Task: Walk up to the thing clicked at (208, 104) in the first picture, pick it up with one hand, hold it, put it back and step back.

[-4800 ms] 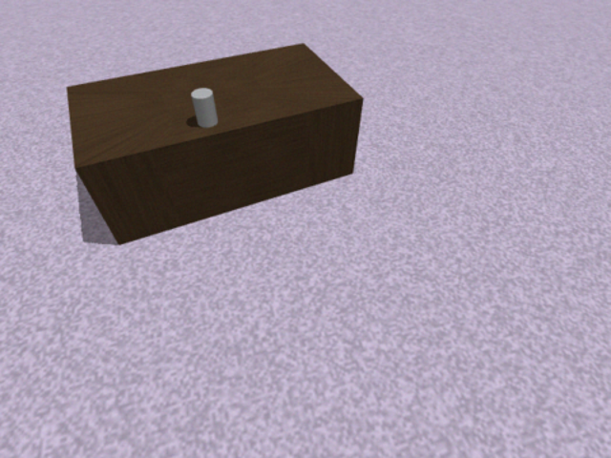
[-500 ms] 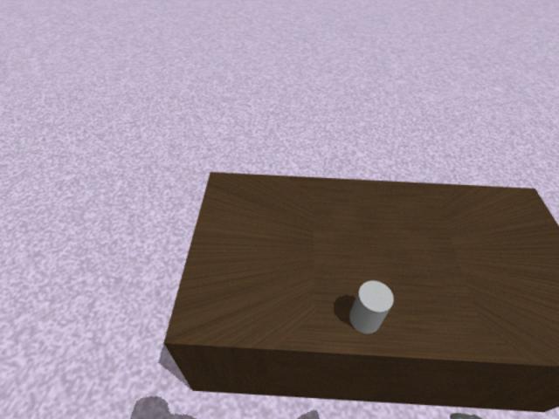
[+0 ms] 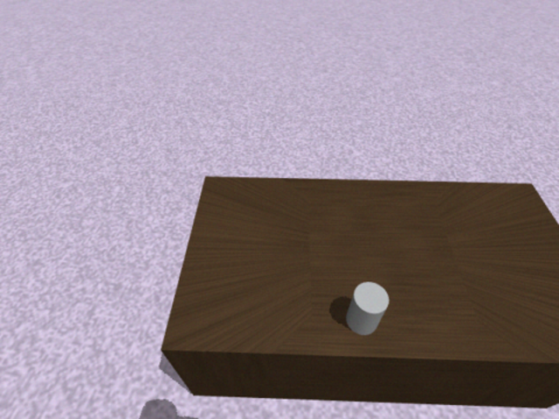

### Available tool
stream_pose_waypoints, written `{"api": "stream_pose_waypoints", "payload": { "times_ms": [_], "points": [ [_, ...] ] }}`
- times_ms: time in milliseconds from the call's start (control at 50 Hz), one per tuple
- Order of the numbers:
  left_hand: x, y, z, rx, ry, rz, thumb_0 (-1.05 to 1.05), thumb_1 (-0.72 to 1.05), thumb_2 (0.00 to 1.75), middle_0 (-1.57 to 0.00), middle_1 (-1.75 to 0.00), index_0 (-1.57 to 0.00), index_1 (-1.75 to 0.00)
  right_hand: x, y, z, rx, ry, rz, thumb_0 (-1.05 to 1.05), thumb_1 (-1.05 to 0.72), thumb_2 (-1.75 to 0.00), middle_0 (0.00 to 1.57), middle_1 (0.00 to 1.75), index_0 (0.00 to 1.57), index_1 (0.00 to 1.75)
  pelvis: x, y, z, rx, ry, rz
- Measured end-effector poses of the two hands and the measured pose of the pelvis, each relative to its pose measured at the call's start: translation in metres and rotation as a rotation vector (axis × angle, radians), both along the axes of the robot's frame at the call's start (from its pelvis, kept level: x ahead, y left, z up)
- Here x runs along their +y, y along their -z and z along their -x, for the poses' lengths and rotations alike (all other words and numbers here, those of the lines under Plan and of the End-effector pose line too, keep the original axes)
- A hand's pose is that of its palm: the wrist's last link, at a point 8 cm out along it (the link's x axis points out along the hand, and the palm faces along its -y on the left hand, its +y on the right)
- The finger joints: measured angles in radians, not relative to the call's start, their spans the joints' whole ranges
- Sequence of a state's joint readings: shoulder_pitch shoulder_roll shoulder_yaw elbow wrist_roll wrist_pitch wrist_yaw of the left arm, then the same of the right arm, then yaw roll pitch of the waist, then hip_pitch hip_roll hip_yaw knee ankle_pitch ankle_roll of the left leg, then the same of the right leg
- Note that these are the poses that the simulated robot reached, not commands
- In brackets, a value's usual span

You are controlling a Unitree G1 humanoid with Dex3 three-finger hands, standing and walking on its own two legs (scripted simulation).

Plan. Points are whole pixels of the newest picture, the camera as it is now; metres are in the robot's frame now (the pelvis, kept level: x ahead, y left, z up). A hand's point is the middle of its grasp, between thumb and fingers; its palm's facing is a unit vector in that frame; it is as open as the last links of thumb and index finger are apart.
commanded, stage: walk up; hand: right
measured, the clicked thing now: (366, 309) +0.43 -0.20 -0.30
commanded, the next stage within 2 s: stand in 0.32 s
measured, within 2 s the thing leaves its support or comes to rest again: neither
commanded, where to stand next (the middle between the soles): +0.03 +0.02 m, yaw -2 degrees
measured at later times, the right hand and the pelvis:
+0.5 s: hand out of the picture +0.08 -0.25 -0.16, palm faces -0.02 +0.95 -0.33, open 7.4 cm; pelvis +0.01 +0.00 +0.00, yaw +0 degrees
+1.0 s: hand out of the picture +0.09 -0.27 -0.16, palm faces -0.04 +0.95 -0.32, open 7.4 cm; pelvis +0.01 -0.02 +0.00, yaw +0 degrees
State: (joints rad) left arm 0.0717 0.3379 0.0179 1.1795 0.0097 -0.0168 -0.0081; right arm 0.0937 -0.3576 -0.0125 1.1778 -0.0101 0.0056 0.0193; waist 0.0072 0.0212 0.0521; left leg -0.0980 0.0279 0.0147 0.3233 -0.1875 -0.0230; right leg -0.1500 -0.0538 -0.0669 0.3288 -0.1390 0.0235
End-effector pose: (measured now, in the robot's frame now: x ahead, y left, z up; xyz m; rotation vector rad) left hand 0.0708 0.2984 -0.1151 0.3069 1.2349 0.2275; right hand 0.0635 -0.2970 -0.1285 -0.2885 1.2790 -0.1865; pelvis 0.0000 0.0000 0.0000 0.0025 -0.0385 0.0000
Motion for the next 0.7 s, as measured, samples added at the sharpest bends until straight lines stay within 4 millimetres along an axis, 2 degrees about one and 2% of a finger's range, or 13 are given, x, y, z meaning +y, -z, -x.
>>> {"api": "stream_pose_waypoints", "payload": {
  "times_ms": [140, 360, 700],
  "points": [
    [-0.003, 0.001, -0.01, -0.015, 0.009, 0.005, 0.0, 0.91, 0.9, -0.2, -0.3, -0.2, -0.3, -0.002, 0.0, 0.005, 0.01, 0.011, 0.004, 0.01, -0.9, -0.9, 0.2, 0.3, 0.2, 0.3, -0.001, 0.0, -0.002, 0.0, 0.001, 0.001],
    [-0.006, 0.001, -0.023, -0.043, 0.02, 0.013, 0.0, 0.91, 0.9, -0.2, -0.3, -0.2, -0.3, -0.002, -0.004, -0.005, -0.021, 0.001, 0.011, 0.0, -0.9, -0.9, 0.2, 0.3, 0.2, 0.3, -0.002, 0.0, -0.004, 0.0, 0.004, 0.0],
    [-0.01, 0.001, -0.011, -0.012, 0.016, 0.01, 0.0, 0.91, 0.9, -0.2, -0.3, -0.2, -0.3, -0.006, -0.007, -0.022, -0.058, -0.028, 0.01, 0.0, -0.9, -0.9, 0.2, 0.3, 0.2, 0.3, -0.009, -0.001, -0.009, 0.001, 0.002, 0.0]
  ]
}}
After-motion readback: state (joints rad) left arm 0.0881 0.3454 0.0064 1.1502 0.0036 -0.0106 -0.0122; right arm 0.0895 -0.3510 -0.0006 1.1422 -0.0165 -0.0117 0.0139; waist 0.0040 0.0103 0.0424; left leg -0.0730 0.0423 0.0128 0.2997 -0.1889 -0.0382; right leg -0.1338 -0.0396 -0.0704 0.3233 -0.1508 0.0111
